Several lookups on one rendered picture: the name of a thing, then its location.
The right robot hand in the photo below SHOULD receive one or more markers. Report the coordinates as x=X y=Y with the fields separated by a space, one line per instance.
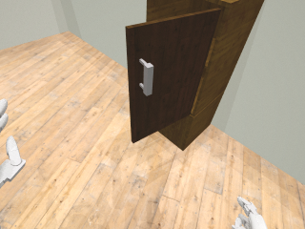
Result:
x=253 y=219

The handle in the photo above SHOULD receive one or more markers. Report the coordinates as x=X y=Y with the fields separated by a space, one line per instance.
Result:
x=147 y=85

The cupboard door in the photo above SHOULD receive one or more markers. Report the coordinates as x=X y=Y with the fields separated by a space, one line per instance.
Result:
x=178 y=48

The left robot hand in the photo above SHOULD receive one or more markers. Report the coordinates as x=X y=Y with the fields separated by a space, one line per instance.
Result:
x=10 y=168

